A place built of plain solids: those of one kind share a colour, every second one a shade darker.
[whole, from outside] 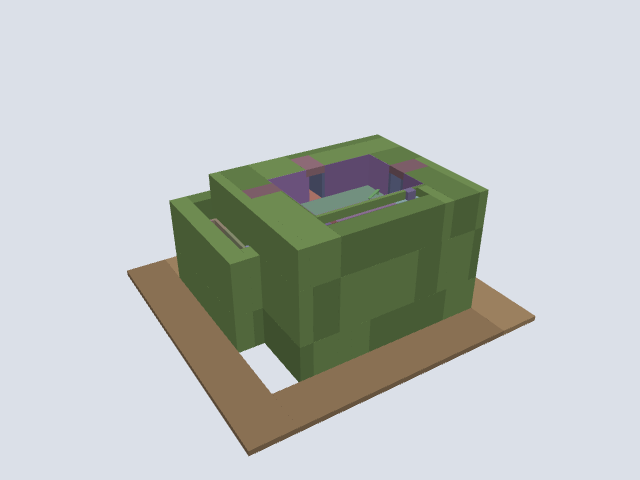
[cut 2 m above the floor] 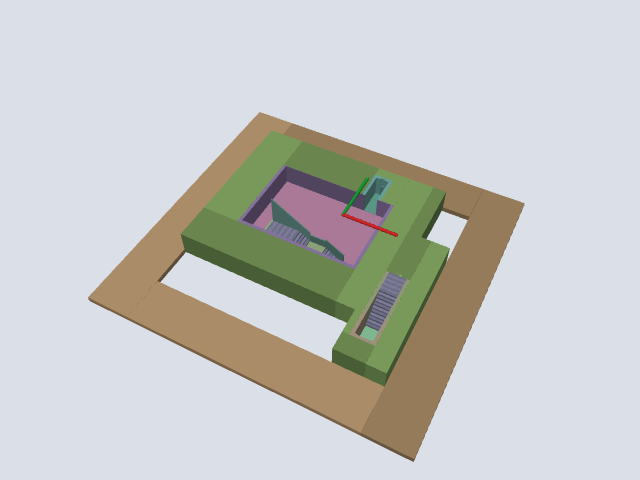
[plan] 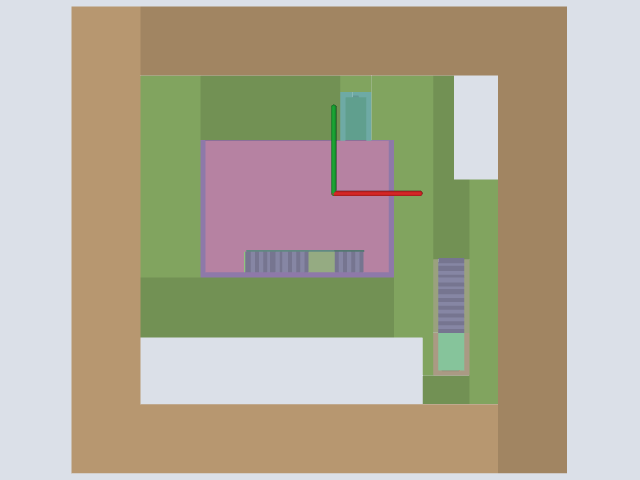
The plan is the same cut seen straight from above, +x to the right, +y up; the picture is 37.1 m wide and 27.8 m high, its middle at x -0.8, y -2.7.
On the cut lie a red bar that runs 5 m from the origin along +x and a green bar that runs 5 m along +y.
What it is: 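A hall keep with a forebuilding along a short face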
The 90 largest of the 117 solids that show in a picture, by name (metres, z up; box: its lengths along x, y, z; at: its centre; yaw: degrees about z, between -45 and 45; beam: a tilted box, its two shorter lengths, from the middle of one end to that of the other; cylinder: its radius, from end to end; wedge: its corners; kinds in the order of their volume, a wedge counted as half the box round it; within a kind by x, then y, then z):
{
 "wall_fill_1": {"box": [0.95, 8.36, 3.48], "at": [-10.72, 2.64, 10.16]},
 "wall_fill_2": {"box": [0.95, 7.1, 5.09], "at": [-10.72, 3.27, 5.88]},
 "wall_fill_3": {"box": [3.47, 11.69, 3.68], "at": [-9.46, 0.97, 1.49]},
 "wall_fill_4": {"box": [3.73, 3.07, 3.48], "at": [-9.33, -3.07, 10.16]},
 "wall_fill_5": {"box": [2.78, 6.34, 3.48], "at": [-8.86, 3.65, 10.16]},
 "wall_fill_6": {"box": [2.78, 5.06, 5.09], "at": [-8.86, 4.29, 5.88]},
 "wall_fill_7": {"box": [0.88, 3.73, 5.09], "at": [-7.03, 4.95, 5.88]},
 "wall_fill_8": {"box": [0.96, 3.4, 3.48], "at": [-6.98, 5.12, 10.16]},
 "wall_fill_9": {"box": [8.66, 2.78, 3.48], "at": [-6.87, -6.0, 10.16]},
 "wall_fill_10": {"box": [10.59, 0.95, 3.48], "at": [-5.9, -7.87, 10.16]},
 "wall_fill_11": {"box": [1.92, 0.95, 5.09], "at": [-5.63, 6.34, 5.88]},
 "wall_fill_12": {"box": [0.52, 3.4, 5.09], "at": [-4.41, 5.12, 5.88]},
 "wall_fill_13": {"box": [14.68, 3.47, 3.68], "at": [-3.86, -6.61, 1.49]},
 "wall_fill_14": {"box": [8.1, 3.73, 3.68], "at": [-3.67, 4.95, 1.49]},
 "wall_fill_15": {"box": [9.86, 1.93, 3.48], "at": [-1.57, 5.85, 10.16]},
 "wall_fill_16": {"box": [8.51, 0.33, 3.48], "at": [-1.03, 3.25, 10.16]},
 "wall_fill_17": {"box": [7.51, 1.93, 5.09], "at": [-0.4, 5.85, 5.88]},
 "wall_fill_18": {"box": [1.8, 0.95, 3.68], "at": [1.27, 6.34, 1.49]},
 "wall_fill_19": {"box": [3.83, 3.73, 3.48], "at": [1.31, -6.48, 10.16]},
 "wall_fill_20": {"box": [1.31, 3.73, 3.68], "at": [2.83, 4.95, 1.49]},
 "wall_fill_21": {"box": [0.13, 5.49, 3.48], "at": [3.29, 0.67, 10.16]},
 "wall_fill_22": {"box": [0.13, 3.73, 5.09], "at": [3.42, 4.95, 5.88]},
 "wall_fill_23": {"box": [2.78, 4.55, 3.48], "at": [4.61, -6.07, 10.16]},
 "wall_fill_24": {"box": [2.27, 5.59, 5.09], "at": [4.62, -5.55, 5.88]},
 "wall_fill_25": {"box": [2.27, 15.16, 3.68], "at": [4.62, -0.76, 1.49]},
 "wall_fill_26": {"box": [2.27, 8.36, 5.09], "at": [4.62, 2.64, 5.88]},
 "wall_fill_27": {"box": [2.65, 8.89, 3.48], "at": [4.68, 2.37, 10.16]},
 "wall_fill_28": {"box": [0.6, 7.8, 5.09], "at": [5.46, -6.65, 5.88]},
 "wall_fill_29": {"box": [0.6, 11.36, 3.68], "at": [5.46, -4.88, 1.49]},
 "wall_fill_30": {"box": [1.2, 10.64, 3.68], "at": [6.36, 1.5, 1.49]},
 "wall_fill_31": {"box": [1.2, 7.67, 5.09], "at": [6.36, 2.99, 5.88]},
 "wall_fill_32": {"box": [0.95, 15.16, 3.48], "at": [6.48, -0.76, 10.16]},
 "wall_fill_33": {"box": [2.7, 1.65, 3.68], "at": [6.5, -11.38, 1.49]},
 "wall_fill_34": {"box": [2.7, 1.65, 5.09], "at": [6.5, -11.38, 5.88]},
 "wall_fill_35": {"box": [2.1, 4.62, 3.68], "at": [6.8, -1.51, 1.49]},
 "wall_fill_36": {"box": [2.1, 1.65, 5.09], "at": [6.8, -0.02, 5.88]},
 "wall_fill_37": {"box": [1.65, 13.01, 3.68], "at": [8.68, -5.7, 1.49]},
 "wall_fill_38": {"box": [1.65, 13.01, 5.09], "at": [8.68, -5.7, 5.88]},
 "ground_garden_1": {"box": [4.0, 27.02, 0.5], "at": [-13.2, -2.69, -0.27]},
 "ground_garden_2": {"box": [20.7, 4.0, 0.5], "at": [-0.85, -14.2, -0.27]},
 "ground_garden_3": {"box": [20.7, 4.0, 0.5], "at": [-0.85, 8.82, -0.27]},
 "ground_garden_4": {"box": [4.0, 27.02, 0.5], "at": [11.51, -2.69, -0.27]},
 "wall_cellar_1": {"box": [0.3, 7.96, 3.68], "at": [-7.57, -0.89, 1.49]},
 "wall_cellar_2": {"box": [8.4, 0.04, 3.68], "at": [-3.52, 3.07, 1.49]},
 "wall_cellar_3": {"box": [11.21, 0.3, 3.68], "at": [-2.12, -4.72, 1.49]},
 "wall_cellar_4": {"box": [0.3, 7.96, 3.68], "at": [3.33, -0.89, 1.49]},
 "floor_cellar_1": {"box": [10.61, 7.62, 0.35], "at": [-2.12, -0.76, -0.18]},
 "floor_great_chamber_1": {"box": [10.61, 7.62, 0.35], "at": [-2.12, -0.76, 8.6]},
 "step_1": {"box": [0.33, 1.19, 3.58], "at": [-4.97, -3.97, 1.74]},
 "step_2": {"box": [0.33, 1.2, 3.42], "at": [-4.73, -3.97, 1.66]},
 "step_3": {"box": [0.33, 1.2, 3.27], "at": [-4.49, -3.97, 1.58]},
 "step_4": {"box": [0.33, 1.2, 3.12], "at": [-4.25, -3.97, 1.51]},
 "step_5": {"box": [0.33, 1.2, 2.96], "at": [-4.02, -3.97, 1.43]},
 "step_6": {"box": [0.33, 1.2, 2.81], "at": [-3.78, -3.97, 1.35]},
 "step_7": {"box": [0.33, 1.2, 2.66], "at": [-3.54, -3.97, 1.28]},
 "step_8": {"box": [0.33, 1.2, 2.5], "at": [-3.3, -3.97, 1.2]},
 "step_9": {"box": [0.33, 1.2, 2.35], "at": [-3.06, -3.97, 1.12]},
 "step_10": {"box": [0.33, 1.2, 2.2], "at": [-2.82, -3.97, 1.05]},
 "step_11": {"box": [0.33, 1.2, 2.04], "at": [-2.58, -3.97, 0.97]},
 "step_12": {"box": [0.33, 1.2, 1.89], "at": [-2.34, -3.97, 0.89]},
 "step_13": {"box": [1.5, 0.3, 1.71], "at": [6.8, -6.14, 0.8]},
 "step_14": {"box": [1.5, 0.3, 1.89], "at": [6.8, -5.91, 0.89]},
 "step_15": {"box": [1.5, 0.3, 2.07], "at": [6.8, -5.69, 0.99]},
 "step_16": {"box": [1.5, 0.3, 2.26], "at": [6.8, -5.46, 1.08]},
 "step_17": {"box": [1.5, 0.3, 2.44], "at": [6.8, -5.24, 1.17]},
 "step_18": {"box": [1.5, 0.3, 2.63], "at": [6.8, -5.01, 1.26]},
 "step_19": {"box": [1.5, 0.3, 2.81], "at": [6.8, -4.79, 1.35]},
 "step_20": {"box": [1.5, 0.3, 2.99], "at": [6.8, -4.56, 1.45]},
 "step_21": {"box": [1.5, 0.3, 3.18], "at": [6.8, -4.34, 1.54]},
 "step_22": {"box": [1.5, 0.3, 3.36], "at": [6.8, -4.12, 1.63]},
 "step_23": {"box": [1.5, 0.3, 3.55], "at": [6.8, -3.89, 1.72]},
 "wall_fore_flight_1": {"box": [0.3, 4.26, 6.63], "at": [5.91, -5.95, 2.96]},
 "wall_fore_flight_2": {"box": [0.3, 4.26, 6.63], "at": [7.71, -5.95, 2.96]},
 "wall_flight_1": {"box": [5.75, 0.3, 7.84], "at": [-1.28, 3.56, 7.25]},
 "wall_over_emb_great_chamber_1": {"box": [2.82, 2.02, 0.68], "at": [-8.84, -0.53, 11.56]},
 "wall_over_emb_great_chamber_2": {"box": [1.93, 2.82, 0.68], "at": [-1.57, -5.98, 11.56]},
 "wall_over_emb_great_chamber_3": {"box": [2.82, 1.72, 0.68], "at": [4.59, -2.93, 11.56]},
 "wall_lobby_1": {"box": [0.3, 2.47, 6.63], "at": [5.91, -9.32, 2.96]},
 "wall_lobby_2": {"box": [0.5, 0.3, 6.63], "at": [6.0, -10.4, 2.96]},
 "wall_lobby_3": {"box": [0.3, 2.47, 6.63], "at": [7.71, -9.32, 2.96]},
 "wall_emb_cellar_1": {"box": [0.3, 2.82, 2.8], "at": [0.52, 4.46, 1.05]},
 "wall_emb_cellar_2": {"box": [0.3, 2.82, 2.8], "at": [2.02, 4.46, 1.05]},
 "wall_emb_great_chamber_1": {"box": [2.82, 0.3, 2.8], "at": [-8.84, -1.39, 9.82]},
 "wall_emb_great_chamber_2": {"box": [0.3, 2.82, 2.8], "at": [-2.39, -5.98, 9.82]},
 "floor_l1a_1": {"box": [1.55, 1.2, 1.28], "at": [-0.72, -3.97, 0.59]},
 "floor_emb_great_chamber_1": {"box": [1.33, 2.53, 0.35], "at": [-1.57, -5.83, 8.6]},
 "floor_lobby_1": {"box": [1.5, 2.18, 0.35], "at": [6.8, -9.17, -0.18]},
 "floor_emb_cellar_1": {"box": [1.2, 2.53, 0.35], "at": [1.27, 4.31, -0.18]},
 "wall_1": {"wedge": [[-5.07, -3.38, -0.05], [-5.07, -3.38, 4.66], [-5.07, -3.28, -0.05], [-5.07, -3.28, 4.66], [-1.46, -3.38, -0.05], [-1.46, -3.38, 2.34], [-1.46, -3.28, -0.05], [-1.46, -3.28, 2.34]]},
 "wall_great_chamber_1": {"box": [5.23, 0.04, 3.48], "at": [-4.85, -4.59, 10.16]}
}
